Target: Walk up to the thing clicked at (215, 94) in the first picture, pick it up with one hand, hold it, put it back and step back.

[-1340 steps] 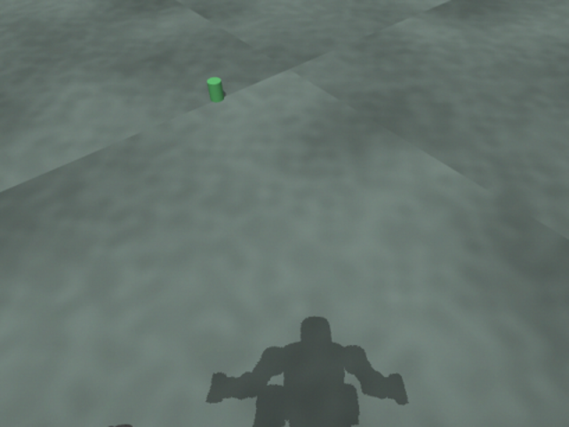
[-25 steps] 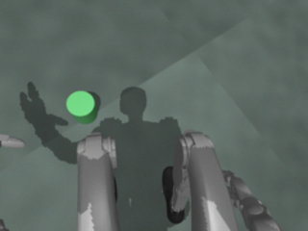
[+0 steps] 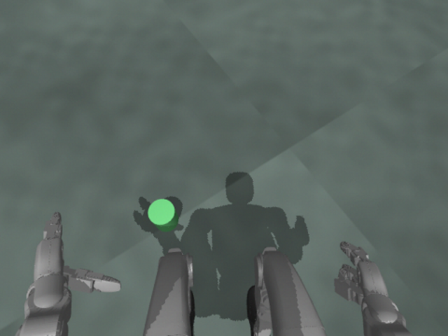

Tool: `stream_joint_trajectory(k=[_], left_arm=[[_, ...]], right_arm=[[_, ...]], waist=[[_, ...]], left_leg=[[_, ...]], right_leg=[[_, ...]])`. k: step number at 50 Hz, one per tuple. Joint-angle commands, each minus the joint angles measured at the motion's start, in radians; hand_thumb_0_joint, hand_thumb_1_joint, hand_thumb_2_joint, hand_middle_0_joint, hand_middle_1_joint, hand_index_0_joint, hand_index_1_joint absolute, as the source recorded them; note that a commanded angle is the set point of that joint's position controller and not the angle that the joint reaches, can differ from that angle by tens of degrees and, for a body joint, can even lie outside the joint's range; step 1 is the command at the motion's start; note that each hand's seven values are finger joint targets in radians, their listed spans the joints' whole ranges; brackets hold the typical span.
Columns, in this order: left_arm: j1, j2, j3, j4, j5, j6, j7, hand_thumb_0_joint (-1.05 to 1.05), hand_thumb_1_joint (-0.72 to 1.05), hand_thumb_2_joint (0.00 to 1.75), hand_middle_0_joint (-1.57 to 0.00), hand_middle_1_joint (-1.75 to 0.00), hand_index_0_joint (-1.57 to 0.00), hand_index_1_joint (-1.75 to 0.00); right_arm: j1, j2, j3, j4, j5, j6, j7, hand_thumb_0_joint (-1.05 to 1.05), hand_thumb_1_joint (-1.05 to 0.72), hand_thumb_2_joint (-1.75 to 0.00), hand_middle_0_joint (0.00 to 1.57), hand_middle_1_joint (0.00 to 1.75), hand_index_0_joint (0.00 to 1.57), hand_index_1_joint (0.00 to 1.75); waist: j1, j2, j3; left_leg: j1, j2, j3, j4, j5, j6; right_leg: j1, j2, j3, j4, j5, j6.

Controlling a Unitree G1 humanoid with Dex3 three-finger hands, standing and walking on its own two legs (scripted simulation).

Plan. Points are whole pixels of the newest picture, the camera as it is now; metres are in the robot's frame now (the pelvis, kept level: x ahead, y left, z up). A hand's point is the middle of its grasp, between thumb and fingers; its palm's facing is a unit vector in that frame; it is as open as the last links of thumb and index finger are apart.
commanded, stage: home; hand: left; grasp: from the side
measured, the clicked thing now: (164, 216) +0.43 +0.20 -0.52
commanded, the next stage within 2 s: none
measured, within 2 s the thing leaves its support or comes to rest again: neither
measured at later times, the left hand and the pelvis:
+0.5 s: hand (79, 264) +0.22 +0.20 +0.08, palm faces +0.14 -0.94 -0.31, open 17.5 cm; pelvis +0.06 +0.01 +0.13, yaw +2 degrees
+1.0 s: hand (85, 273) +0.21 +0.19 +0.08, palm faces +0.14 -0.95 -0.29, open 17.6 cm; pelvis +0.05 +0.00 +0.14, yaw +2 degrees
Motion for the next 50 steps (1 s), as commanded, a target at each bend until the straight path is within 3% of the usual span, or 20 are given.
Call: stream_joint_trajectory(k=[1,6,10,11,12,13,16,19,20,22,23,27,36,37,40,41,48,50], left_arm=[[0.032,0.148,0.033,-0.196,0.001,0.006,0.039,0.0,-0.53,0.07,-0.05,-0.05,-0.05,-0.06],[0.113,0.078,-0.038,-0.264,0.002,0.058,0.062,0.0,-0.58,0.04,-0.05,-0.05,-0.05,-0.05],[0.176,0.057,-0.076,-0.357,0.0,0.095,0.077,0.0,-0.56,0.05,-0.05,-0.05,-0.05,-0.05],[0.231,0.011,-0.11,-0.331,-0.002,0.11,0.078,0.0,-0.57,0.05,-0.05,-0.05,-0.05,-0.05],[0.225,0.008,-0.121,-0.374,-0.004,0.116,0.078,0.0,-0.56,0.05,-0.05,-0.05,-0.05,-0.05],[0.23,0.024,-0.111,-0.419,-0.004,0.121,0.084,0.0,-0.56,0.05,-0.05,-0.05,-0.05,-0.05],[0.307,-0.021,-0.163,-0.482,-0.006,0.138,0.081,0.0,-0.57,0.04,-0.05,-0.05,-0.05,-0.05],[0.354,-0.046,-0.18,-0.493,-0.006,0.15,0.076,0.0,-0.58,0.04,-0.05,-0.05,-0.05,-0.05],[0.356,-0.02,-0.151,-0.534,-0.005,0.148,0.075,0.0,-0.57,0.04,-0.05,-0.05,-0.05,-0.05],[0.391,-0.055,-0.184,-0.536,-0.004,0.148,0.065,0.0,-0.58,0.04,-0.05,-0.05,-0.05,-0.05],[0.398,-0.047,-0.169,-0.543,-0.004,0.147,0.064,0.0,-0.55,0.06,-0.05,-0.05,-0.05,-0.05],[0.381,-0.056,-0.172,-0.532,0.001,0.138,0.05,0.0,-0.56,0.05,-0.05,-0.05,-0.05,-0.05],[0.351,-0.057,-0.168,-0.55,0.006,0.128,0.039,0.0,-0.58,0.04,-0.05,-0.05,-0.04,-0.05],[0.333,-0.062,-0.175,-0.536,0.006,0.13,0.039,0.0,-0.6,0.03,-0.04,-0.05,-0.04,-0.05],[0.352,-0.051,-0.161,-0.539,0.006,0.128,0.037,0.0,-0.58,0.04,-0.05,-0.05,-0.05,-0.05],[0.352,-0.065,-0.172,-0.518,0.005,0.128,0.035,0.0,-0.6,0.03,-0.04,-0.05,-0.04,-0.05],[0.356,-0.06,-0.164,-0.51,0.002,0.127,0.031,0.0,-0.6,0.03,-0.04,-0.05,-0.04,-0.05],[0.348,-0.058,-0.164,-0.516,0.003,0.124,0.028,0.0,-0.61,0.02,-0.04,-0.05,-0.04,-0.05]], right_arm=[[0.073,-0.124,-0.046,-0.107,-0.004,-0.064,-0.032,0.0,-0.9,-0.9,0.2,0.3,0.2,0.3],[0.1,-0.112,-0.041,-0.113,-0.01,-0.088,-0.061,0.0,-0.9,-0.9,0.2,0.3,0.2,0.3],[0.118,-0.097,-0.028,-0.132,-0.013,-0.101,-0.082,0.0,-0.9,-0.9,0.2,0.3,0.2,0.3],[0.118,-0.097,-0.03,-0.143,-0.015,-0.104,-0.087,0.0,-0.9,-0.9,0.2,0.3,0.2,0.3],[0.123,-0.095,-0.029,-0.142,-0.017,-0.111,-0.089,0.0,-0.9,-0.9,0.2,0.3,0.2,0.3],[0.123,-0.091,-0.026,-0.146,-0.016,-0.115,-0.095,0.0,-0.9,-0.9,0.2,0.3,0.2,0.3],[0.119,-0.083,-0.022,-0.166,-0.021,-0.129,-0.102,0.0,-0.9,-0.9,0.2,0.3,0.2,0.3],[0.109,-0.079,-0.017,-0.183,-0.025,-0.142,-0.105,0.0,-0.9,-0.9,0.2,0.3,0.2,0.3],[0.111,-0.079,-0.018,-0.186,-0.027,-0.148,-0.105,0.0,-0.9,-0.9,0.2,0.3,0.2,0.3],[0.106,-0.078,-0.018,-0.198,-0.029,-0.153,-0.101,0.0,-0.9,-0.9,0.2,0.3,0.2,0.3],[0.106,-0.081,-0.021,-0.197,-0.03,-0.159,-0.1,0.0,-0.9,-0.9,0.2,0.3,0.2,0.3],[0.111,-0.084,-0.024,-0.19,-0.036,-0.173,-0.097,0.0,-0.9,-0.9,0.2,0.3,0.2,0.3],[0.111,-0.081,-0.024,-0.176,-0.046,-0.201,-0.094,0.0,-0.9,-0.9,0.2,0.3,0.2,0.3],[0.107,-0.088,-0.027,-0.175,-0.045,-0.203,-0.094,0.0,-0.9,-0.9,0.2,0.3,0.2,0.3],[0.101,-0.082,-0.023,-0.173,-0.045,-0.202,-0.094,0.0,-0.9,-0.9,0.2,0.3,0.2,0.3],[0.099,-0.083,-0.023,-0.171,-0.046,-0.203,-0.093,0.0,-0.9,-0.9,0.2,0.3,0.2,0.3],[0.093,-0.085,-0.024,-0.172,-0.042,-0.205,-0.087,0.0,-0.9,-0.9,0.2,0.3,0.2,0.3],[0.102,-0.087,-0.028,-0.168,-0.043,-0.206,-0.089,0.0,-0.9,-0.9,0.2,0.3,0.2,0.3]], waist=[[0.007,0.058,-0.366],[0.006,0.091,-0.299],[0.01,0.096,-0.237],[-0.003,0.082,-0.219],[-0.007,0.08,-0.198],[0.009,0.095,-0.191],[0.005,0.081,-0.131],[0.003,0.027,-0.054],[0.014,0.033,-0.075],[0.012,0.038,-0.025],[0.018,0.025,-0.032],[0.005,0.021,0.0],[0.012,0.045,-0.078],[0.002,0.029,-0.054],[0.019,0.031,-0.054],[0.009,0.025,-0.041],[0.02,0.026,-0.013],[0.012,0.036,-0.048]], left_leg=[[0.454,-0.033,0.033,-0.331,0.238,0.036],[0.63,-0.033,0.036,-0.473,0.307,0.024],[0.732,-0.037,0.043,-0.573,0.358,0.022],[0.752,-0.038,0.041,-0.597,0.366,0.022],[0.777,-0.035,0.039,-0.622,0.37,0.019],[0.795,-0.036,0.037,-0.642,0.384,0.019],[0.831,-0.036,0.034,-0.693,0.384,0.017],[0.833,-0.034,0.029,-0.728,0.367,0.022],[0.846,-0.034,0.029,-0.739,0.368,0.02],[0.858,-0.029,0.022,-0.768,0.36,0.016],[0.864,-0.029,0.022,-0.777,0.357,0.014],[0.877,-0.031,0.031,-0.777,0.384,0.014],[0.937,-0.04,0.041,-0.768,0.443,0.012],[0.929,-0.041,0.044,-0.769,0.427,0.015],[0.921,-0.045,0.049,-0.772,0.415,0.016],[0.921,-0.044,0.048,-0.774,0.408,0.016],[0.906,-0.041,0.043,-0.798,0.372,0.016],[0.929,-0.039,0.043,-0.794,0.4,0.015]], right_leg=[[0.41,0.007,0.031,-0.359,0.254,-0.013],[0.54,0.009,0.02,-0.482,0.309,-0.014],[0.658,0.008,0.013,-0.583,0.36,-0.009],[0.679,0.012,0.009,-0.608,0.371,-0.007],[0.696,0.014,0.003,-0.622,0.372,-0.008],[0.722,0.013,0.002,-0.639,0.38,-0.008],[0.76,0.021,-0.012,-0.682,0.381,-0.007],[0.778,0.024,-0.021,-0.724,0.367,-0.003],[0.803,0.025,-0.019,-0.73,0.363,-0.005],[0.8,0.029,-0.026,-0.742,0.349,-0.005],[0.817,0.031,-0.026,-0.745,0.346,-0.005],[0.821,0.029,-0.019,-0.757,0.371,-0.003],[0.878,0.022,-0.001,-0.77,0.432,0.0],[0.87,0.021,0.0,-0.778,0.425,0.003],[0.878,0.019,0.003,-0.789,0.419,0.004],[0.877,0.019,0.003,-0.793,0.412,0.004],[0.865,0.021,-0.003,-0.798,0.365,-0.001],[0.873,0.023,-0.001,-0.791,0.391,-0.002]])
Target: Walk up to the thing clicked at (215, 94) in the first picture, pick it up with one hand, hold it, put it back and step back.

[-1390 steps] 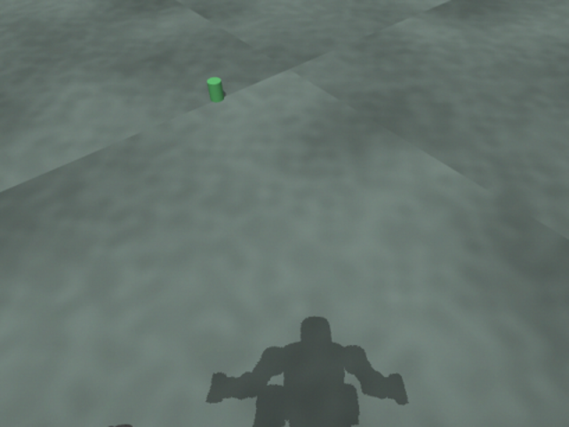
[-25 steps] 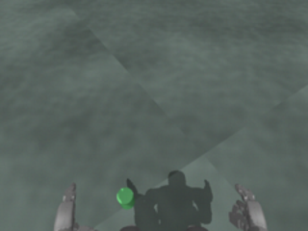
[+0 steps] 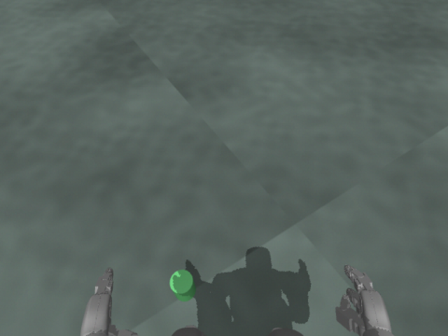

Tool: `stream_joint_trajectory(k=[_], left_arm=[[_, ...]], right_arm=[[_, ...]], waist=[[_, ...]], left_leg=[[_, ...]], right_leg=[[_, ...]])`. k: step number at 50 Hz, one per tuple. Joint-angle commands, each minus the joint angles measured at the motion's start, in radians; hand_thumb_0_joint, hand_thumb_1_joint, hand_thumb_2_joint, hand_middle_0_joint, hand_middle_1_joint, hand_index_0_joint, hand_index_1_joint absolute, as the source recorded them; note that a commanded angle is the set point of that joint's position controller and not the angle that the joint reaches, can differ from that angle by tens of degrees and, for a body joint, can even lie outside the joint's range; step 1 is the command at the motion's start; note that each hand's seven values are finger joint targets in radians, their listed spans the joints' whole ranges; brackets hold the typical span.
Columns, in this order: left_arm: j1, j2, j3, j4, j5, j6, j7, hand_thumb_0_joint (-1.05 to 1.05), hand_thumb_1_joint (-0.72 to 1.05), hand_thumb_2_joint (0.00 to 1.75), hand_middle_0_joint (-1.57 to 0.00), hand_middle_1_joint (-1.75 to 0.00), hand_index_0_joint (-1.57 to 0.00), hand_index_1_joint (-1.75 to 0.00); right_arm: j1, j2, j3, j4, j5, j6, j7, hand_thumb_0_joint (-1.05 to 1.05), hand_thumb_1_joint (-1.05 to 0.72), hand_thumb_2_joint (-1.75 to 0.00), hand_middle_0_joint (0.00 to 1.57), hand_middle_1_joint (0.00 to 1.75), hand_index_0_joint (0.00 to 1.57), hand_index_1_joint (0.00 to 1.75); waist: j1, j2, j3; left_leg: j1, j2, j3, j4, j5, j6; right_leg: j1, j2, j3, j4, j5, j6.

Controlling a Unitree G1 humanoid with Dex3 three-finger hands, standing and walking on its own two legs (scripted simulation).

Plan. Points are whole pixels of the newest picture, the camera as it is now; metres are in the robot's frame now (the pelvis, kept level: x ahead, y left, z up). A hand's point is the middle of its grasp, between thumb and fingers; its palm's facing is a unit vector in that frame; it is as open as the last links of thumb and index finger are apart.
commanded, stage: home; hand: left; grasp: from the side
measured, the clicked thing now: (183, 285) +0.38 +0.18 -0.66
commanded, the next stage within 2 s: stand in 1.18 s
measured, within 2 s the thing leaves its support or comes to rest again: neither
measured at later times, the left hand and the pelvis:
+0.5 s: hand (135, 325) +0.16 +0.18 -0.06, palm faces +0.09 -0.95 -0.28, open 17.5 cm; pelvis -0.01 +0.00 +0.00, yaw +0 degrees
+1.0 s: hand (133, 320) +0.16 +0.18 -0.06, palm faces +0.09 -0.96 -0.28, open 17.4 cm; pelvis +0.00 +0.00 +0.00, yaw +0 degrees
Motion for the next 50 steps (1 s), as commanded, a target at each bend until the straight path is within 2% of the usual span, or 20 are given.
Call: stream_joint_trajectory(k=[1,4,10,14,17,19,23,25,27,31,34,35,36,38,40,41,43,47,49,50], left_arm=[[-0.02,0.101,0.061,-0.184,0.007,-0.051,0.005,0.0,-0.61,0.02,-0.04,-0.04,-0.04,-0.04],[-0.027,0.103,0.06,-0.179,0.006,-0.052,0.005,0.0,-0.6,0.03,-0.04,-0.05,-0.04,-0.05],[-0.04,0.102,0.059,-0.168,0.006,-0.056,0.002,0.0,-0.59,0.03,-0.04,-0.05,-0.04,-0.05],[-0.032,0.104,0.068,-0.153,0.007,-0.055,0.002,0.0,-0.58,0.04,-0.05,-0.05,-0.05,-0.05],[-0.055,0.091,0.05,-0.172,0.005,-0.06,0.001,0.0,-0.57,0.04,-0.05,-0.05,-0.05,-0.05],[-0.031,0.105,0.065,-0.156,0.005,-0.06,0.001,0.0,-0.57,0.04,-0.05,-0.05,-0.05,-0.05],[-0.048,0.088,0.051,-0.174,0.005,-0.066,-0.002,0.0,-0.56,0.05,-0.05,-0.05,-0.05,-0.05],[-0.05,0.103,0.065,-0.164,0.005,-0.062,0.0,0.0,-0.57,0.05,-0.05,-0.05,-0.05,-0.05],[-0.05,0.094,0.054,-0.163,0.005,-0.064,-0.002,0.0,-0.58,0.04,-0.05,-0.05,-0.05,-0.05],[-0.031,0.097,0.063,-0.156,0.005,-0.061,0.0,0.0,-0.55,0.06,-0.05,-0.06,-0.05,-0.06],[-0.031,0.099,0.057,-0.162,0.008,-0.063,-0.003,0.0,-0.57,0.04,-0.05,-0.05,-0.05,-0.05],[-0.03,0.086,0.048,-0.159,0.005,-0.063,-0.005,0.0,-0.57,0.04,-0.05,-0.05,-0.05,-0.05],[-0.047,0.097,0.061,-0.157,0.005,-0.061,-0.002,0.0,-0.55,0.06,-0.05,-0.06,-0.05,-0.06],[-0.045,0.104,0.065,-0.165,0.007,-0.062,-0.001,0.0,-0.55,0.06,-0.05,-0.06,-0.05,-0.06],[-0.036,0.086,0.051,-0.157,0.006,-0.061,-0.003,0.0,-0.56,0.05,-0.05,-0.05,-0.05,-0.05],[-0.022,0.099,0.065,-0.173,0.006,-0.066,-0.001,0.0,-0.55,0.05,-0.05,-0.06,-0.05,-0.06],[-0.023,0.098,0.061,-0.153,0.005,-0.062,-0.002,0.0,-0.56,0.05,-0.05,-0.05,-0.05,-0.05],[-0.03,0.09,0.054,-0.165,0.008,-0.061,-0.003,0.0,-0.56,0.05,-0.05,-0.05,-0.05,-0.05],[-0.018,0.096,0.063,-0.159,0.006,-0.059,-0.001,0.0,-0.56,0.05,-0.05,-0.05,-0.05,-0.05],[-0.036,0.094,0.056,-0.157,0.006,-0.057,-0.001,0.0,-0.55,0.05,-0.05,-0.06,-0.05,-0.06]], right_arm=[[-0.064,-0.121,-0.053,-0.156,-0.005,-0.061,-0.008,0.0,-0.9,-0.9,0.2,0.3,0.2,0.3],[-0.063,-0.119,-0.052,-0.155,-0.004,-0.063,-0.008,0.0,-0.9,-0.9,0.2,0.3,0.2,0.3],[-0.076,-0.119,-0.049,-0.155,-0.004,-0.069,-0.008,0.0,-0.9,-0.9,0.2,0.3,0.2,0.3],[-0.072,-0.122,-0.054,-0.149,-0.005,-0.074,-0.009,0.0,-0.9,-0.9,0.2,0.3,0.2,0.3],[-0.077,-0.12,-0.05,-0.146,-0.005,-0.073,-0.007,0.0,-0.9,-0.9,0.2,0.3,0.2,0.3],[-0.079,-0.118,-0.05,-0.147,-0.004,-0.075,-0.008,0.0,-0.9,-0.9,0.2,0.3,0.2,0.3],[-0.081,-0.114,-0.046,-0.149,-0.005,-0.08,-0.009,0.0,-0.9,-0.9,0.2,0.3,0.2,0.3],[-0.077,-0.118,-0.049,-0.141,-0.004,-0.083,-0.009,0.0,-0.9,-0.9,0.2,0.3,0.2,0.3],[-0.078,-0.121,-0.05,-0.142,-0.004,-0.085,-0.011,0.0,-0.9,-0.9,0.2,0.3,0.2,0.3],[-0.073,-0.121,-0.052,-0.14,-0.004,-0.087,-0.011,0.0,-0.9,-0.9,0.2,0.3,0.2,0.3],[-0.071,-0.12,-0.053,-0.139,-0.006,-0.083,-0.014,0.0,-0.9,-0.9,0.2,0.3,0.2,0.3],[-0.071,-0.117,-0.049,-0.14,-0.007,-0.084,-0.011,0.0,-0.9,-0.9,0.2,0.3,0.2,0.3],[-0.07,-0.118,-0.051,-0.134,-0.006,-0.087,-0.014,0.0,-0.9,-0.9,0.2,0.3,0.2,0.3],[-0.069,-0.117,-0.052,-0.135,-0.007,-0.084,-0.013,0.0,-0.9,-0.9,0.2,0.3,0.2,0.3],[-0.075,-0.117,-0.049,-0.136,-0.005,-0.088,-0.009,0.0,-0.9,-0.9,0.2,0.3,0.2,0.3],[-0.07,-0.116,-0.052,-0.137,-0.007,-0.086,-0.011,0.0,-0.9,-0.9,0.2,0.3,0.2,0.3],[-0.072,-0.119,-0.052,-0.137,-0.005,-0.085,-0.009,0.0,-0.9,-0.9,0.2,0.3,0.2,0.3],[-0.065,-0.12,-0.055,-0.134,-0.007,-0.084,-0.011,0.0,-0.9,-0.9,0.2,0.3,0.2,0.3],[-0.06,-0.12,-0.056,-0.13,-0.007,-0.081,-0.01,0.0,-0.9,-0.9,0.2,0.3,0.2,0.3],[-0.067,-0.124,-0.055,-0.129,-0.007,-0.082,-0.01,0.0,-0.9,-0.9,0.2,0.3,0.2,0.3]], waist=[[0.004,0.016,-0.103],[0.001,0.014,-0.102],[0.003,-0.005,-0.07],[0.0,-0.019,-0.082],[0.002,0.0,-0.068],[0.008,-0.012,-0.07],[0.003,-0.007,-0.075],[0.007,0.009,-0.057],[0.001,-0.015,-0.068],[0.006,-0.002,-0.082],[0.003,-0.016,-0.105],[-0.001,-0.011,-0.084],[-0.001,-0.009,-0.075],[0.003,0.002,-0.098],[0.005,-0.01,-0.062],[0.011,0.011,-0.102],[0.008,-0.017,-0.073],[-0.001,-0.003,-0.106],[0.005,0.011,-0.111],[0.003,0.009,-0.091]], left_leg=[[0.108,-0.029,0.013,-0.156,0.264,0.01],[0.111,-0.03,0.018,-0.147,0.286,0.012],[0.096,-0.034,0.025,-0.162,0.195,0.018],[0.097,-0.032,0.021,-0.165,0.186,0.018],[0.098,-0.03,0.018,-0.178,0.167,0.016],[0.088,-0.035,0.025,-0.167,0.184,0.019],[0.1,-0.035,0.029,-0.167,0.169,0.018],[0.091,-0.035,0.027,-0.177,0.146,0.017],[0.099,-0.031,0.024,-0.176,0.159,0.019],[0.105,-0.031,0.019,-0.176,0.186,0.016],[0.117,-0.032,0.025,-0.157,0.245,0.018],[0.111,-0.033,0.026,-0.158,0.237,0.018],[0.108,-0.032,0.026,-0.157,0.227,0.018],[0.113,-0.032,0.024,-0.164,0.217,0.017],[0.107,-0.027,0.016,-0.181,0.188,0.015],[0.119,-0.031,0.02,-0.166,0.23,0.014],[0.107,-0.03,0.02,-0.167,0.228,0.017],[0.13,-0.029,0.023,-0.156,0.285,0.015],[0.135,-0.027,0.019,-0.158,0.3,0.013],[0.128,-0.026,0.013,-0.171,0.271,0.011]], right_leg=[[0.054,0.025,-0.009,-0.134,0.241,-0.014],[0.056,0.023,-0.005,-0.137,0.268,-0.011],[0.037,0.019,-0.001,-0.166,0.191,-0.007],[0.04,0.021,-0.001,-0.161,0.18,-0.008],[0.035,0.021,-0.005,-0.162,0.157,-0.013],[0.045,0.017,0.0,-0.171,0.175,-0.01],[0.04,0.015,0.003,-0.175,0.167,-0.009],[0.028,0.016,0.003,-0.175,0.142,-0.012],[0.032,0.017,0.0,-0.171,0.153,-0.011],[0.042,0.021,-0.005,-0.158,0.176,-0.012],[0.06,0.019,-0.001,-0.156,0.238,-0.009],[0.046,0.019,-0.001,-0.161,0.234,-0.007],[0.043,0.018,-0.001,-0.161,0.226,-0.007],[0.049,0.02,-0.002,-0.161,0.211,-0.01],[0.039,0.023,-0.01,-0.157,0.173,-0.013],[0.055,0.021,-0.005,-0.155,0.214,-0.013],[0.054,0.021,-0.007,-0.157,0.216,-0.011],[0.066,0.02,-0.004,-0.145,0.276,-0.01],[0.069,0.022,-0.009,-0.141,0.281,-0.014],[0.058,0.024,-0.012,-0.14,0.246,-0.015]])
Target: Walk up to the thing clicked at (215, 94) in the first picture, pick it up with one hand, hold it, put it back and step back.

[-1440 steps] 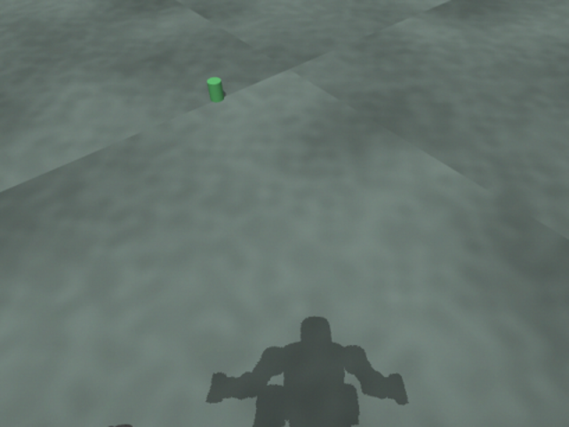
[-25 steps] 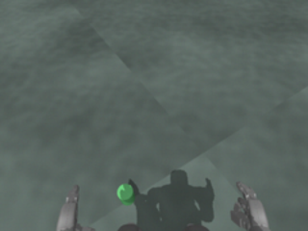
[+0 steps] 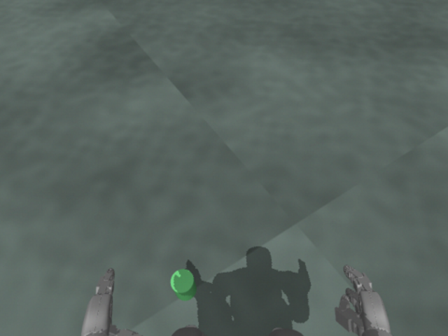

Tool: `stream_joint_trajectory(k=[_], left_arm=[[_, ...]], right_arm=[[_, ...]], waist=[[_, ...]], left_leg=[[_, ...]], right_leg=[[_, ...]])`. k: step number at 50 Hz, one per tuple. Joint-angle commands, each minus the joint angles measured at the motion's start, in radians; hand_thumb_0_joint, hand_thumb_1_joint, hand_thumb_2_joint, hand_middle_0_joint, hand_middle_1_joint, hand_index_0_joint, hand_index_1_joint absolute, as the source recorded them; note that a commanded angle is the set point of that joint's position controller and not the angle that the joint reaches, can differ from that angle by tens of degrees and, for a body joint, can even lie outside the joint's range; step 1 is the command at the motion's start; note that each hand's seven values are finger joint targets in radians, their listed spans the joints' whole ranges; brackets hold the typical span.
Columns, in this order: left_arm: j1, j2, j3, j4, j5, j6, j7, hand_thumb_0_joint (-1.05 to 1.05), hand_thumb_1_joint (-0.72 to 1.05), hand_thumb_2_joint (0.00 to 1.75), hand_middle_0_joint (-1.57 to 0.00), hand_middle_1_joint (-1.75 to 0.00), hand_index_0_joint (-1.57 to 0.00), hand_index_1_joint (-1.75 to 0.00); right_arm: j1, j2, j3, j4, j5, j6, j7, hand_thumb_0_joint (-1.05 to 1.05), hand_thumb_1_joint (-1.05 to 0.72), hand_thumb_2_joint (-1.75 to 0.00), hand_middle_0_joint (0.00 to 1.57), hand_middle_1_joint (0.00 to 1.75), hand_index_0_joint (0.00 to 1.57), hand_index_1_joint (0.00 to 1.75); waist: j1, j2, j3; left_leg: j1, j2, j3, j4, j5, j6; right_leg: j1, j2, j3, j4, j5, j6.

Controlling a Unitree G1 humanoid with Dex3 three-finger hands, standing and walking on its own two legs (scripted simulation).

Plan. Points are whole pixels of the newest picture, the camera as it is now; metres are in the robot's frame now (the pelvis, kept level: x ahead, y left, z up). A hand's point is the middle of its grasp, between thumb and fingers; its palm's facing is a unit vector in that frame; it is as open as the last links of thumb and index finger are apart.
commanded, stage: home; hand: left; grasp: from the side
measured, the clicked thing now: (184, 285) +0.38 +0.18 -0.66
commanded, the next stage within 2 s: stand in 0.18 s
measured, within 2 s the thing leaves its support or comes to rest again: neither
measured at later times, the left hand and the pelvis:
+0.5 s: hand (136, 316) +0.17 +0.18 -0.06, palm faces +0.10 -0.95 -0.28, open 15.0 cm; pelvis +0.00 +0.00 +0.00, yaw +0 degrees
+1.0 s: hand out of the picture +0.06 +0.25 -0.11, palm faces +0.00 -0.93 -0.36, open 7.5 cm; pelvis -0.01 +0.00 +0.04, yaw +0 degrees
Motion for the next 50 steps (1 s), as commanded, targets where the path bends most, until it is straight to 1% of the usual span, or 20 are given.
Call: stream_joint_trajectory(k=[1,3,4,9,11,14,16,17,21,24,27,28,29,30,32,34,38,41,44,50], left_arm=[[-0.034,0.097,0.057,-0.176,0.006,-0.044,0.01,0.0,-0.55,0.06,-0.05,-0.06,-0.05,-0.06],[-0.036,0.101,0.061,-0.187,0.006,-0.048,0.01,0.0,-0.56,0.05,-0.05,-0.05,-0.05,-0.05],[-0.037,0.084,0.043,-0.175,0.006,-0.047,0.009,0.0,-0.57,0.05,-0.05,-0.05,-0.05,-0.05],[-0.027,0.098,0.054,-0.175,0.005,-0.047,0.007,0.0,-0.54,0.06,-0.05,-0.06,-0.05,-0.06],[-0.027,0.095,0.058,-0.182,0.005,-0.047,0.009,0.0,-0.54,0.06,-0.05,-0.06,-0.05,-0.06],[-0.009,0.093,0.058,-0.172,0.006,-0.048,0.009,0.0,-0.54,0.06,-0.05,-0.06,-0.05,-0.06],[-0.027,0.099,0.059,-0.182,0.005,-0.046,0.009,0.0,-0.38,0.22,-0.2,-0.22,-0.2,-0.22],[-0.036,0.097,0.055,-0.187,0.005,-0.046,0.008,0.0,-0.3,0.3,-0.2,-0.3,-0.2,-0.3],[-0.002,0.1,0.064,-0.171,0.007,-0.041,0.009,0.0,0.02,0.62,-0.2,-0.3,-0.2,-0.3],[-0.02,0.087,0.05,-0.174,0.006,-0.042,0.008,0.0,0.26,0.86,-0.2,-0.3,-0.2,-0.3],[-0.027,0.096,0.059,-0.177,0.005,-0.039,0.009,0.0,0.5,0.9,-0.2,-0.3,-0.2,-0.3],[-0.201,0.233,0.1,0.174,0.101,-0.155,-0.037,0.0,0.58,0.9,-0.2,-0.3,-0.2,-0.3],[-0.168,0.244,0.108,0.253,0.107,-0.2,-0.063,0.0,0.66,0.9,-0.2,-0.3,-0.2,-0.3],[-0.158,0.257,0.101,0.285,0.098,-0.23,-0.079,0.0,0.74,0.9,-0.2,-0.3,-0.2,-0.3],[-0.197,0.257,0.089,0.37,0.068,-0.262,-0.096,0.0,0.9,0.9,-0.2,-0.3,-0.2,-0.3],[-0.231,0.249,0.088,0.447,0.05,-0.268,-0.104,0.0,0.9,0.9,-0.2,-0.3,-0.2,-0.3],[-0.27,0.256,0.081,0.592,0.047,-0.282,-0.105,0.0,0.9,0.9,-0.2,-0.3,-0.2,-0.3],[-0.279,0.259,0.078,0.679,0.045,-0.287,-0.105,0.0,0.9,0.9,-0.2,-0.3,-0.2,-0.3],[-0.278,0.272,0.075,0.758,0.04,-0.29,-0.104,0.0,0.9,0.9,-0.2,-0.3,-0.2,-0.3],[-0.304,0.299,0.068,0.886,0.033,-0.283,-0.103,0.0,0.9,0.9,-0.2,-0.3,-0.2,-0.3]], right_arm=[[-0.063,-0.127,-0.055,-0.154,-0.005,-0.059,-0.008,0.0,-0.9,-0.9,0.2,0.3,0.2,0.3],[-0.064,-0.124,-0.054,-0.157,-0.005,-0.056,-0.007,0.0,-0.9,-0.9,0.2,0.3,0.2,0.3],[-0.06,-0.128,-0.055,-0.155,-0.005,-0.058,-0.006,0.0,-0.9,-0.9,0.2,0.3,0.2,0.3],[-0.064,-0.124,-0.052,-0.163,-0.004,-0.058,-0.007,0.0,-0.9,-0.9,0.2,0.3,0.2,0.3],[-0.058,-0.123,-0.054,-0.159,-0.004,-0.062,-0.006,0.0,-0.9,-0.9,0.2,0.3,0.2,0.3],[-0.059,-0.121,-0.054,-0.162,-0.004,-0.061,-0.008,0.0,-0.9,-0.9,0.2,0.3,0.2,0.3],[-0.062,-0.123,-0.052,-0.158,-0.004,-0.058,-0.007,0.0,-0.9,-0.9,0.2,0.3,0.2,0.3],[-0.059,-0.126,-0.053,-0.162,-0.004,-0.06,-0.01,0.0,-0.9,-0.9,0.2,0.3,0.2,0.3],[-0.052,-0.126,-0.057,-0.158,-0.004,-0.059,-0.014,0.0,-0.9,-0.9,0.2,0.3,0.2,0.3],[-0.06,-0.122,-0.053,-0.151,-0.006,-0.059,-0.013,0.0,-0.9,-0.9,0.2,0.3,0.2,0.3],[-0.06,-0.123,-0.052,-0.156,-0.004,-0.058,-0.013,0.0,-0.9,-0.9,0.2,0.3,0.2,0.3],[-0.124,-0.252,-0.087,0.053,-0.116,0.012,0.047,0.0,-0.9,-0.9,0.2,0.3,0.2,0.3],[-0.105,-0.241,-0.096,0.093,-0.121,0.04,0.077,0.0,-0.9,-0.9,0.2,0.3,0.2,0.3],[-0.101,-0.249,-0.103,0.092,-0.116,0.055,0.092,0.0,-0.9,-0.9,0.2,0.3,0.2,0.3],[-0.103,-0.235,-0.1,0.128,-0.084,0.059,0.12,0.0,-0.9,-0.9,0.2,0.3,0.2,0.3],[-0.118,-0.239,-0.103,0.159,-0.069,0.06,0.141,0.0,-0.9,-0.9,0.2,0.3,0.2,0.3],[-0.143,-0.246,-0.102,0.232,-0.072,0.067,0.155,0.0,-0.9,-0.9,0.2,0.3,0.2,0.3],[-0.156,-0.255,-0.1,0.279,-0.068,0.073,0.157,0.0,-0.9,-0.9,0.2,0.3,0.2,0.3],[-0.138,-0.258,-0.096,0.331,-0.059,0.076,0.156,0.0,-0.9,-0.9,0.2,0.3,0.2,0.3],[-0.147,-0.281,-0.091,0.425,-0.049,0.09,0.153,0.0,-0.9,-0.9,0.2,0.3,0.2,0.3]], waist=[[0.002,0.018,-0.093],[0.006,0.033,-0.1],[-0.001,0.023,-0.096],[0.005,-0.002,-0.078],[0.007,0.002,-0.12],[0.006,-0.018,-0.113],[0.004,0.008,-0.097],[-0.002,0.002,-0.106],[-0.004,-0.018,-0.137],[0.0,-0.005,-0.109],[0.001,-0.003,-0.09],[0.04,-0.076,0.036],[0.036,-0.112,-0.043],[0.024,-0.097,-0.045],[0.026,-0.045,-0.056],[0.039,-0.024,-0.042],[0.041,0.017,0.021],[0.044,0.016,0.053],[0.039,-0.021,0.03],[0.032,-0.026,0.089]], left_leg=[[0.105,-0.021,0.001,-0.167,0.241,0.007],[0.107,-0.021,0.001,-0.169,0.234,0.005],[0.117,-0.019,-0.003,-0.175,0.234,0.004],[0.093,-0.028,0.015,-0.16,0.2,0.011],[0.112,-0.025,0.011,-0.154,0.243,0.009],[0.105,-0.027,0.015,-0.141,0.259,0.012],[0.101,-0.028,0.018,-0.146,0.24,0.012],[0.103,-0.028,0.018,-0.147,0.231,0.012],[0.122,-0.027,0.021,-0.128,0.294,0.015],[0.109,-0.026,0.017,-0.139,0.268,0.012],[0.104,-0.026,0.021,-0.145,0.242,0.013],[0.114,0.007,-0.03,-0.176,0.37,0.047],[0.175,0.009,-0.007,-0.162,0.414,0.063],[0.193,0.004,-0.022,-0.17,0.395,0.072],[0.245,0.005,-0.03,-0.223,0.379,0.073],[0.278,0.009,-0.052,-0.269,0.343,0.073],[0.284,0.03,-0.08,-0.385,0.283,0.072],[0.307,0.037,-0.088,-0.447,0.283,0.064],[0.386,0.034,-0.073,-0.459,0.402,0.051],[0.422,0.048,-0.082,-0.572,0.349,0.04]], right_leg=[[0.033,0.03,-0.024,-0.12,0.213,-0.02],[0.037,0.029,-0.023,-0.124,0.201,-0.021],[0.033,0.031,-0.027,-0.12,0.202,-0.022],[0.027,0.022,-0.015,-0.148,0.184,-0.015],[0.046,0.024,-0.016,-0.13,0.222,-0.016],[0.05,0.022,-0.013,-0.133,0.245,-0.013],[0.036,0.02,-0.011,-0.139,0.229,-0.014],[0.032,0.02,-0.008,-0.137,0.221,-0.013],[0.052,0.019,-0.007,-0.132,0.291,-0.008],[0.046,0.019,-0.011,-0.131,0.255,-0.013],[0.032,0.018,-0.009,-0.14,0.232,-0.012],[0.166,-0.074,0.089,-0.185,0.306,-0.072],[0.202,-0.09,0.112,-0.178,0.398,-0.097],[0.191,-0.094,0.137,-0.197,0.393,-0.106],[0.222,-0.103,0.147,-0.2,0.38,-0.099],[0.209,-0.091,0.12,-0.223,0.322,-0.077],[0.247,-0.081,0.098,-0.278,0.263,-0.058],[0.278,-0.081,0.095,-0.331,0.267,-0.049],[0.335,-0.099,0.103,-0.374,0.366,-0.048],[0.38,-0.106,0.104,-0.478,0.304,-0.038]])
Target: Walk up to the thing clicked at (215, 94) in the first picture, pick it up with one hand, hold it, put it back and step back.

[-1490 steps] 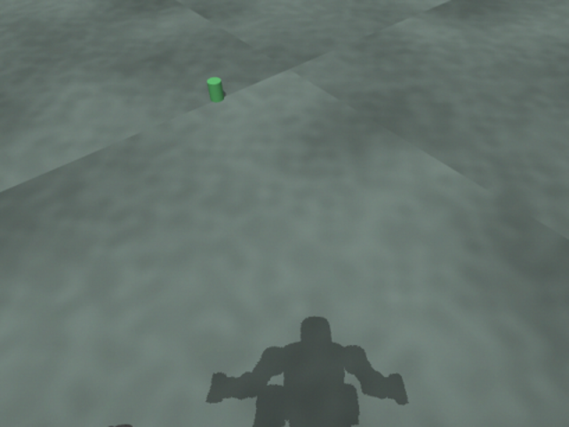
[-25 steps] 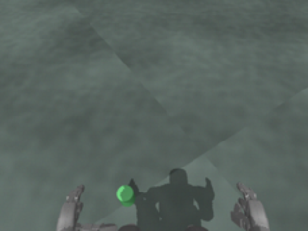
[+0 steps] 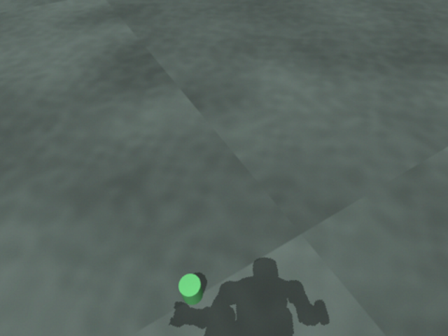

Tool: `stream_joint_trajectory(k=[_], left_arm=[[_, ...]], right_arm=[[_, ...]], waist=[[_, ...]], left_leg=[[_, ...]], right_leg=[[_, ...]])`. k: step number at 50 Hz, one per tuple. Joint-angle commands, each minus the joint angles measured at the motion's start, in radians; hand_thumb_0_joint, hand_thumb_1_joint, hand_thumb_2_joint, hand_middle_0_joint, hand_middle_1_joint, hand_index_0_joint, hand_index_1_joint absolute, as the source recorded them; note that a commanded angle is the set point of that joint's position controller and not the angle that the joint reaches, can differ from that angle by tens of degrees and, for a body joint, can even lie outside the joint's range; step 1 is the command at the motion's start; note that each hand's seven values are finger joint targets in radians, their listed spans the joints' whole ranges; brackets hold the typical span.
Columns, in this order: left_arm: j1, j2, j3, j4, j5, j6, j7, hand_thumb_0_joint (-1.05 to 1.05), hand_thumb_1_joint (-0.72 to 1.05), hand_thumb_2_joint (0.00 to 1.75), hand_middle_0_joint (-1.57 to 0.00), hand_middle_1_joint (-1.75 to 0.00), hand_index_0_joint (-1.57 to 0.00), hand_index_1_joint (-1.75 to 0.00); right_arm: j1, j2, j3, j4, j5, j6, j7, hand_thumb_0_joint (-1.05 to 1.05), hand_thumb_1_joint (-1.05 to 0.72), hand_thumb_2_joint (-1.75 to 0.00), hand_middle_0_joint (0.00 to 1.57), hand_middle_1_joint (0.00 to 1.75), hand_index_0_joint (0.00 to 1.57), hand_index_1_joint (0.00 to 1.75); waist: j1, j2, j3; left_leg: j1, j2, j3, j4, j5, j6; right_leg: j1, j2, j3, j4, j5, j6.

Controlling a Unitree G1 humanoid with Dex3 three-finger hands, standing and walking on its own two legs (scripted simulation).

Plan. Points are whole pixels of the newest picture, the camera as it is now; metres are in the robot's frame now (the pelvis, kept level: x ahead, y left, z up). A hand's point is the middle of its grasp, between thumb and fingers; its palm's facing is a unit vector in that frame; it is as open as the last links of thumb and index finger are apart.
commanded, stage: stand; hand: left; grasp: from the side
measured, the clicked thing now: (191, 289) +0.39 +0.18 -0.70
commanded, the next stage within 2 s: step back in 1.80 s
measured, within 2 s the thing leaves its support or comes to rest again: neither
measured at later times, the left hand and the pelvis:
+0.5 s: hand out of the picture +0.03 +0.24 -0.15, palm faces -0.02 -0.94 -0.35, open 7.4 cm; pelvis -0.02 +0.00 +0.01, yaw +0 degrees
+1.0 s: hand out of the picture +0.06 +0.24 -0.15, palm faces -0.03 -0.94 -0.34, open 7.4 cm; pelvis +0.00 +0.00 +0.02, yaw +0 degrees
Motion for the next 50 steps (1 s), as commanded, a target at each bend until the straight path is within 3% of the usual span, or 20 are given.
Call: stream_joint_trajectory(k=[1,2,4,6,17,20,22,24,28,36,39,47,48,50], left_arm=[[-0.064,0.176,0.038,-0.008,-0.006,-0.032,0.006,0.0,0.9,0.9,-0.2,-0.3,-0.2,-0.3],[-0.077,0.181,0.038,0.006,-0.007,-0.031,0.005,0.0,0.9,0.9,-0.2,-0.3,-0.2,-0.3],[-0.077,0.186,0.035,0.035,-0.007,-0.031,0.006,0.0,0.9,0.9,-0.2,-0.3,-0.2,-0.3],[-0.087,0.186,0.033,0.064,-0.008,-0.029,0.004,0.0,0.9,0.9,-0.2,-0.3,-0.2,-0.3],[-0.101,0.199,0.028,0.143,-0.007,-0.033,-0.001,0.0,0.9,0.9,-0.2,-0.3,-0.2,-0.3],[-0.107,0.204,0.027,0.148,-0.004,-0.032,-0.001,0.0,0.9,0.9,-0.2,-0.3,-0.2,-0.3],[-0.106,0.204,0.028,0.152,-0.008,-0.032,-0.001,0.0,0.9,0.9,-0.2,-0.3,-0.2,-0.3],[-0.106,0.202,0.028,0.161,-0.006,-0.032,-0.002,0.0,0.9,0.9,-0.2,-0.3,-0.2,-0.3],[-0.111,0.205,0.025,0.166,-0.009,-0.033,-0.004,0.0,0.9,0.9,-0.2,-0.3,-0.2,-0.3],[-0.126,0.209,0.024,0.172,-0.015,-0.032,-0.006,0.0,0.9,0.9,-0.2,-0.3,-0.2,-0.3],[-0.126,0.204,0.022,0.173,-0.016,-0.036,-0.007,0.0,0.9,0.9,-0.2,-0.3,-0.2,-0.3],[-0.146,0.211,0.025,0.174,-0.017,-0.034,-0.007,0.0,0.9,0.9,-0.2,-0.3,-0.2,-0.3],[-0.145,0.207,0.024,0.174,-0.018,-0.035,-0.007,0.0,0.9,0.9,-0.2,-0.3,-0.2,-0.3],[-0.148,0.204,0.024,0.178,-0.018,-0.031,-0.009,0.0,0.9,0.9,-0.2,-0.3,-0.2,-0.3]], right_arm=[[-0.072,-0.185,-0.036,-0.027,0.008,-0.027,-0.007,0.0,-0.9,-0.9,0.2,0.3,0.2,0.3],[-0.061,-0.191,-0.037,-0.015,0.009,-0.027,-0.008,0.0,-0.9,-0.9,0.2,0.3,0.2,0.3],[-0.073,-0.191,-0.035,0.008,0.011,-0.026,-0.008,0.0,-0.9,-0.9,0.2,0.3,0.2,0.3],[-0.068,-0.197,-0.034,0.031,0.013,-0.024,-0.008,0.0,-0.9,-0.9,0.2,0.3,0.2,0.3],[-0.075,-0.193,-0.029,0.091,0.017,-0.016,0.002,0.0,-0.9,-0.9,0.2,0.3,0.2,0.3],[-0.076,-0.195,-0.028,0.096,0.015,-0.012,0.005,0.0,-0.9,-0.9,0.2,0.3,0.2,0.3],[-0.084,-0.201,-0.027,0.098,0.017,-0.014,0.004,0.0,-0.9,-0.9,0.2,0.3,0.2,0.3],[-0.082,-0.202,-0.024,0.101,0.018,-0.012,0.004,0.0,-0.9,-0.9,0.2,0.3,0.2,0.3],[-0.078,-0.203,-0.021,0.103,0.02,-0.013,0.005,0.0,-0.9,-0.9,0.2,0.3,0.2,0.3],[-0.083,-0.215,-0.017,0.112,0.021,-0.018,0.002,0.0,-0.9,-0.9,0.2,0.3,0.2,0.3],[-0.087,-0.219,-0.017,0.113,0.023,-0.021,0.003,0.0,-0.9,-0.9,0.2,0.3,0.2,0.3],[-0.098,-0.22,-0.015,0.122,0.025,-0.023,0.0,0.0,-0.9,-0.9,0.2,0.3,0.2,0.3],[-0.105,-0.224,-0.016,0.12,0.025,-0.024,0.0,0.0,-0.9,-0.9,0.2,0.3,0.2,0.3],[-0.101,-0.228,-0.016,0.126,0.026,-0.024,-0.001,0.0,-0.9,-0.9,0.2,0.3,0.2,0.3]], waist=[[0.001,0.002,-0.022],[-0.009,0.014,-0.032],[-0.001,0.006,-0.04],[-0.004,0.011,-0.018],[-0.009,0.0,0.015],[-0.007,-0.009,0.027],[-0.006,0.006,0.003],[-0.004,0.008,0.018],[-0.008,-0.003,0.01],[-0.008,0.009,-0.003],[-0.008,0.006,-0.037],[-0.011,0.006,-0.049],[-0.009,0.003,-0.05],[-0.013,0.009,-0.033]], left_leg=[[0.05,0.089,-0.113,-0.183,0.146,0.025],[0.06,0.094,-0.113,-0.205,0.137,0.022],[0.074,0.095,-0.114,-0.218,0.155,0.02],[0.063,0.098,-0.119,-0.251,0.092,0.017],[0.077,0.097,-0.115,-0.281,0.029,0.01],[0.053,0.091,-0.112,-0.276,-0.003,0.011],[0.074,0.101,-0.115,-0.274,0.03,0.014],[0.051,0.1,-0.118,-0.283,-0.003,0.014],[0.075,0.101,-0.112,-0.272,0.028,0.014],[0.068,0.11,-0.111,-0.286,0.075,0.014],[0.099,0.117,-0.105,-0.275,0.161,0.016],[0.111,0.122,-0.099,-0.289,0.186,0.012],[0.124,0.125,-0.098,-0.283,0.224,0.012],[0.112,0.122,-0.097,-0.296,0.176,0.009]], right_leg=[[0.035,-0.072,0.083,-0.167,0.126,-0.046],[0.053,-0.075,0.086,-0.172,0.128,-0.044],[0.069,-0.078,0.082,-0.188,0.14,-0.042],[0.072,-0.077,0.085,-0.205,0.105,-0.04],[0.039,-0.08,0.094,-0.28,0.014,-0.031],[0.027,-0.086,0.106,-0.298,-0.051,-0.03],[0.039,-0.087,0.103,-0.289,0.005,-0.032],[0.039,-0.082,0.099,-0.288,-0.016,-0.029],[0.024,-0.088,0.108,-0.298,-0.016,-0.031],[0.067,-0.085,0.098,-0.279,0.064,-0.033],[0.096,-0.093,0.098,-0.274,0.148,-0.033],[0.12,-0.094,0.091,-0.276,0.191,-0.029],[0.121,-0.096,0.091,-0.273,0.216,-0.028],[0.11,-0.092,0.09,-0.28,0.181,-0.027]])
